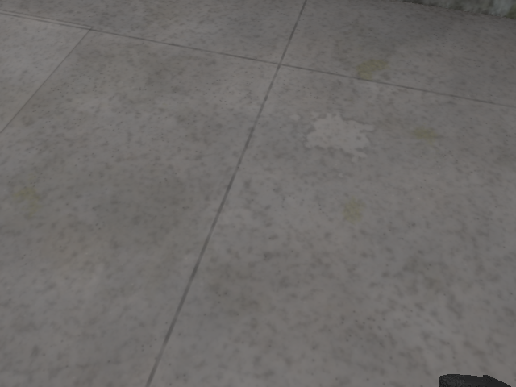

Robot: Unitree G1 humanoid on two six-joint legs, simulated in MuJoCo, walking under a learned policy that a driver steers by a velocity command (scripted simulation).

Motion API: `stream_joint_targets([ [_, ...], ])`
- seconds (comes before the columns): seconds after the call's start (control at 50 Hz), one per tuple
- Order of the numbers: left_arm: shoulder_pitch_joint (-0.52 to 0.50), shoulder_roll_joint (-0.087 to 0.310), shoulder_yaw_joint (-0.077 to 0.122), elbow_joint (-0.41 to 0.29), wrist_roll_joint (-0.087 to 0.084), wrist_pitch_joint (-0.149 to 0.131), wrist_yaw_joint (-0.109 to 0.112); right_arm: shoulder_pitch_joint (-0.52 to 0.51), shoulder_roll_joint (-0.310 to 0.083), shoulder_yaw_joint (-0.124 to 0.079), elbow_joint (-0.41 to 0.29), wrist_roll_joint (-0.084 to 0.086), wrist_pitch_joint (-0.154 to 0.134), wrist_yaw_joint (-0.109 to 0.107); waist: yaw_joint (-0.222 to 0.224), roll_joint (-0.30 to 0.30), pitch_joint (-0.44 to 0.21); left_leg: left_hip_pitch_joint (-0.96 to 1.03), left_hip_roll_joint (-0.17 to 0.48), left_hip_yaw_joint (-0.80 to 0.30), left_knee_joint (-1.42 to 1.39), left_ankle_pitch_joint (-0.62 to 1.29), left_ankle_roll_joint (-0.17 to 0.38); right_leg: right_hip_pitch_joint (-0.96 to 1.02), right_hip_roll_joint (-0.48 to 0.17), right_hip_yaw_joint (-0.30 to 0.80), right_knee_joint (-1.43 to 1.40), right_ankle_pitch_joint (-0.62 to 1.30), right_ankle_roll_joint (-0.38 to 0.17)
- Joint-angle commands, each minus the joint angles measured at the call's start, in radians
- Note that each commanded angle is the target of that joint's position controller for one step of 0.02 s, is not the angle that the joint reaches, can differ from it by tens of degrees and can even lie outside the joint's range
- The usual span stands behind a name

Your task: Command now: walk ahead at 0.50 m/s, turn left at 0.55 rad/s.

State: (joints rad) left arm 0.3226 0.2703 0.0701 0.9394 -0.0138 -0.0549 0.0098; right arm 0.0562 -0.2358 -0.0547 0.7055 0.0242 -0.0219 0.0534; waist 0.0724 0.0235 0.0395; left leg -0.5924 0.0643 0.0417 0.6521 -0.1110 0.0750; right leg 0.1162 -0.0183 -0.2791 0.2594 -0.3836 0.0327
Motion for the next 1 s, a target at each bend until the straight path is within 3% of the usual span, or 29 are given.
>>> stream_joint_targets([
  [0.02,-0.066,0.224,0.048,-0.065,-0.015,0.016,0.013,0.130,-0.150,-0.059,-0.053,0.002,-0.001,0.003,-0.147,-0.136,-0.079,0.207,-0.104,0.091,-0.033,-0.110,0.061,-0.014,-0.263,0.042,0.297,1.154,-0.136],
  [0.04,-0.077,0.214,0.042,-0.072,-0.015,0.017,0.017,0.305,-0.210,-0.094,-0.005,0.002,0.002,-0.010,-0.234,-0.097,-0.167,0.490,-0.133,0.062,-0.106,-0.036,0.103,-0.157,-0.218,0.030,0.535,1.054,-0.099],
  [0.06,-0.030,0.116,0.016,-0.107,0.025,0.003,0.016,0.391,-0.310,-0.120,0.017,0.003,0.003,-0.033,-0.214,0.107,-0.230,0.797,0.074,-0.293,-0.140,-0.016,0.190,-0.516,-0.122,0.036,0.884,0.388,-0.042],
  [0.08,0.003,0.050,-0.012,-0.154,0.022,-0.038,0.004,0.328,-0.353,-0.112,-0.033,-0.013,-0.018,-0.029,-0.133,0.220,-0.372,0.967,0.293,-0.850,-0.305,-0.002,0.375,-0.795,0.069,0.243,1.152,-0.231,-0.002],
  [0.1,-0.105,0.139,0.010,-0.168,-0.013,-0.063,-0.007,0.309,-0.256,-0.082,-0.039,-0.025,-0.032,-0.021,-0.184,0.069,-0.342,0.928,0.285,-0.742,-0.330,0.183,0.324,-0.868,0.008,0.367,1.183,-0.186,-0.015],
  [0.12,-0.129,0.139,0.009,-0.180,-0.029,-0.075,-0.008,0.254,-0.219,-0.069,-0.043,-0.029,-0.043,-0.019,-0.145,0.032,-0.231,0.782,0.253,-0.556,-0.305,0.373,0.283,-0.853,-0.032,0.352,1.123,-0.106,-0.028],
  [0.14,-0.105,0.130,0.010,-0.150,-0.014,-0.070,0.002,0.184,-0.176,-0.058,-0.046,-0.019,-0.046,-0.020,-0.097,-0.048,-0.165,0.643,0.203,-0.404,-0.292,0.478,0.230,-0.804,-0.086,0.337,1.042,-0.046,-0.025],
  [0.16,-0.091,0.138,0.017,-0.134,0.000,-0.057,0.006,0.136,-0.129,-0.043,-0.053,-0.016,-0.047,-0.023,-0.071,-0.028,-0.138,0.546,0.169,-0.321,-0.311,0.515,0.200,-0.748,-0.113,0.332,0.973,-0.016,-0.023],
  [0.18,-0.066,0.134,0.019,-0.121,0.001,-0.038,0.004,0.119,-0.115,-0.034,-0.054,-0.027,-0.048,-0.025,-0.048,0.003,-0.134,0.473,0.151,-0.277,-0.337,0.556,0.182,-0.677,-0.125,0.334,0.948,0.016,-0.021],
  [0.26,-0.036,0.087,0.011,-0.100,0.006,0.003,0.009,0.127,-0.137,-0.033,-0.006,-0.045,-0.067,-0.042,-0.024,0.028,-0.134,0.402,0.119,-0.120,-0.379,0.740,0.157,-0.628,-0.101,0.321,0.805,0.163,0.010],
  [0.32,-0.102,0.076,0.005,-0.115,0.001,0.005,0.005,0.108,-0.132,-0.026,0.017,-0.049,-0.058,-0.064,-0.048,0.055,-0.117,0.425,0.088,-0.027,-0.393,0.675,0.102,-0.627,-0.087,0.329,0.616,0.312,0.012],
  [0.36,-0.155,0.076,0.003,-0.135,0.000,0.005,-0.003,0.114,-0.149,-0.028,0.034,-0.051,-0.050,-0.076,-0.077,0.060,-0.106,0.465,0.099,-0.006,-0.398,0.640,0.087,-0.630,-0.073,0.321,0.526,0.374,0.010],
  [0.52,-0.204,0.085,0.012,-0.225,0.005,0.021,-0.047,0.104,-0.174,-0.040,0.053,-0.022,0.020,-0.103,-0.097,0.058,-0.061,0.635,0.213,-0.041,-0.241,0.641,0.127,-0.732,-0.039,0.260,0.433,0.122,-0.027],
  [0.56,-0.149,0.088,0.017,-0.227,0.000,0.018,-0.057,0.078,-0.187,-0.045,0.038,-0.009,0.034,-0.113,-0.064,0.057,-0.089,0.629,0.192,-0.019,-0.124,0.750,0.094,-0.635,0.006,0.214,0.325,0.143,-0.064],
  [0.58,-0.077,0.110,0.028,-0.216,0.002,0.012,-0.054,0.078,-0.189,-0.046,0.036,-0.003,0.035,-0.117,-0.024,0.034,-0.128,0.588,0.142,0.026,-0.003,0.766,0.045,-0.497,0.035,0.211,0.202,0.310,-0.096],
  [0.6,-0.001,0.194,0.054,-0.215,0.009,0.010,-0.039,0.084,-0.186,-0.044,0.016,-0.020,0.023,-0.116,0.002,-0.064,-0.201,0.425,0.055,0.066,0.203,0.534,-0.027,-0.279,-0.059,0.386,0.179,0.701,-0.162],
  [0.62,0.029,0.301,0.075,-0.225,0.025,0.014,-0.019,0.095,-0.106,-0.022,-0.024,-0.070,0.008,-0.099,-0.039,-0.310,-0.265,0.072,-0.147,0.074,0.525,-0.395,-0.109,-0.023,-0.319,0.746,0.208,1.247,-0.363],
  [0.64,0.038,0.232,0.054,-0.241,0.037,0.014,-0.016,0.090,-0.119,-0.019,-0.018,-0.057,-0.006,-0.080,-0.006,-0.249,-0.414,-0.004,-0.166,-0.145,0.682,-0.573,-0.114,0.053,-0.372,0.860,0.177,1.148,-0.458],
  [0.66,-0.040,0.206,0.052,-0.269,0.025,0.015,-0.014,0.060,-0.151,-0.026,-0.022,-0.021,-0.007,-0.070,-0.013,-0.161,-0.333,-0.060,-0.114,-0.173,0.712,-0.523,-0.111,0.000,-0.328,0.760,0.168,1.006,-0.418],
  [0.68,-0.098,0.176,0.047,-0.283,0.005,0.022,-0.008,0.037,-0.151,-0.028,-0.020,-0.019,-0.002,-0.073,-0.032,-0.078,-0.253,-0.085,-0.084,-0.159,0.658,-0.457,-0.112,-0.076,-0.268,0.678,0.153,0.863,-0.356],
  [0.7,-0.133,0.151,0.038,-0.295,-0.009,0.032,-0.002,0.021,-0.154,-0.033,-0.017,-0.029,0.008,-0.083,-0.046,-0.027,-0.192,-0.077,-0.062,-0.146,0.581,-0.409,-0.120,-0.163,-0.235,0.641,0.129,0.756,-0.316],
  [0.72,-0.151,0.148,0.035,-0.301,-0.011,0.041,0.004,0.019,-0.154,-0.036,-0.024,-0.031,0.017,-0.089,-0.069,-0.047,-0.164,-0.022,-0.056,-0.138,0.501,-0.376,-0.126,-0.242,-0.197,0.615,0.108,0.687,-0.295],
  [0.76,-0.147,0.173,0.046,-0.313,0.004,0.057,0.010,0.045,-0.117,-0.027,-0.023,-0.025,0.023,-0.090,-0.082,-0.114,-0.157,0.043,-0.086,-0.108,0.371,-0.341,-0.147,-0.292,-0.154,0.592,0.095,0.682,-0.282],
  [0.86,-0.147,0.205,0.061,-0.338,0.003,0.077,0.030,0.051,-0.115,-0.025,-0.016,-0.020,0.023,-0.094,-0.067,-0.159,-0.199,0.146,-0.103,-0.119,0.181,-0.243,-0.170,-0.339,-0.133,0.624,0.100,0.530,-0.257],
  [0.96,-0.169,0.195,0.058,-0.363,0.003,0.093,0.026,0.058,-0.133,-0.036,-0.026,-0.014,0.002,-0.077,-0.056,-0.210,-0.172,0.207,-0.112,-0.127,0.000,-0.232,-0.141,-0.347,-0.121,0.736,0.115,0.356,-0.229],
  [1.0,-0.194,0.186,0.054,-0.375,-0.008,0.101,0.028,0.121,-0.136,-0.044,-0.009,-0.013,-0.011,-0.068,-0.095,-0.210,-0.165,0.322,-0.112,-0.103,-0.213,-0.112,-0.112,-0.378,-0.084,0.742,0.163,0.333,-0.190],
])
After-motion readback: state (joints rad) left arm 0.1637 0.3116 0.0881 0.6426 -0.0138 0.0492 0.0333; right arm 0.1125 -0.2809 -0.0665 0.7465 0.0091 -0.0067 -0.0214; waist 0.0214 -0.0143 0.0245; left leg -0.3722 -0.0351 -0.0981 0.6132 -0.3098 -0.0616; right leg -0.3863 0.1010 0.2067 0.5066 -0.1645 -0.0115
